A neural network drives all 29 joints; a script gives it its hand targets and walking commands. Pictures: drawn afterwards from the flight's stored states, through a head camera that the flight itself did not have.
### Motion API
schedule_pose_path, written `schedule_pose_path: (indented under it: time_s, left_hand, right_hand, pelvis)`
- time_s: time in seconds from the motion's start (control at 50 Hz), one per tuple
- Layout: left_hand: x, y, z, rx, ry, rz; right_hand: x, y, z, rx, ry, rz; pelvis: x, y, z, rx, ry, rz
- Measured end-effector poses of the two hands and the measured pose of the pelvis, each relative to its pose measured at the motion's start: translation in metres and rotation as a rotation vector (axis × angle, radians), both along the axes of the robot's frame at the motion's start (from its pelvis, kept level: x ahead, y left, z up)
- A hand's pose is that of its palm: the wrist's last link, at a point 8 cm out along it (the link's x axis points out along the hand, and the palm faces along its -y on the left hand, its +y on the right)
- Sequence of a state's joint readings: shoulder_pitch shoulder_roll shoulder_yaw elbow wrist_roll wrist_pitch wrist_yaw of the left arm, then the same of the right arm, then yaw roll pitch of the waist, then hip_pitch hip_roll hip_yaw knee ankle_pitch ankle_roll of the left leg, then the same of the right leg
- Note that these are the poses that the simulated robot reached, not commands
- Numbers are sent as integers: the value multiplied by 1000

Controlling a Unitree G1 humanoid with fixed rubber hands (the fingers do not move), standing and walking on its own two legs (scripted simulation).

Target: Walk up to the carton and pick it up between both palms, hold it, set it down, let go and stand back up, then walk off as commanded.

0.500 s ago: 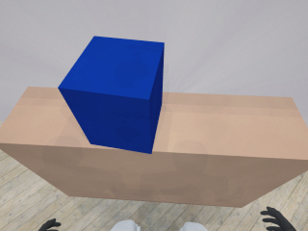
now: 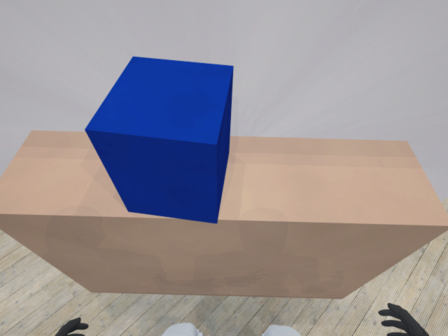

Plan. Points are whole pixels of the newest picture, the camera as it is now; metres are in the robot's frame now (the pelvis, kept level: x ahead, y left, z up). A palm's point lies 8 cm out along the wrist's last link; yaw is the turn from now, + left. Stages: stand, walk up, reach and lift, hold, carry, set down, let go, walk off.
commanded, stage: walk up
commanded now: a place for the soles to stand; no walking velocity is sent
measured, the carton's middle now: (177, 144) +0.46 +0.13 +0.06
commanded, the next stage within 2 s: none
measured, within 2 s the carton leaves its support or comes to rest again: neither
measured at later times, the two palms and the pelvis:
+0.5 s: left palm out of the picture +0.08 +0.31 -0.08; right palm out of the picture +0.12 -0.32 -0.08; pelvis +0.00 +0.00 -0.01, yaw +0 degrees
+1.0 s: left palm out of the picture +0.04 +0.37 -0.06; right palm out of the picture +0.12 -0.26 -0.11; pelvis -0.02 +0.04 -0.01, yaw +1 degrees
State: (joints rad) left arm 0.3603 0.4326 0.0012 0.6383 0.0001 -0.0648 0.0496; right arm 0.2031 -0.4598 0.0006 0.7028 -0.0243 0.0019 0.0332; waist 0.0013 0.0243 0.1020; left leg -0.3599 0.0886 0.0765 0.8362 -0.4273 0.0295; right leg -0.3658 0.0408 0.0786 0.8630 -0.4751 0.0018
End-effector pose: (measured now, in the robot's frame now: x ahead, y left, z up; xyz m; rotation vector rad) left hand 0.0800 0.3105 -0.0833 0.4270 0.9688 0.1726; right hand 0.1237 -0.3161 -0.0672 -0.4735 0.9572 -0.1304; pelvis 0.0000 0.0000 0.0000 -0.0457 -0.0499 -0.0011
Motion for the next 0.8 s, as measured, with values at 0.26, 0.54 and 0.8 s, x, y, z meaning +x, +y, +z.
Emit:
schedule_pose_path:
  time_s: [0.26,0.54,0.8]
  left_hand:
    - [-7,13,2,25,-1,9]
    - [-6,3,4,34,-4,-2]
    - [-7,0,1,40,-12,-8]
  right_hand:
    - [2,13,-13,23,0,12]
    - [1,3,-16,29,-1,4]
    - [-4,-4,-15,22,2,-1]
  pelvis:
    - [-3,10,-6,11,0,11]
    - [-5,-1,-6,21,8,4]
    - [-9,-5,-8,19,6,-8]
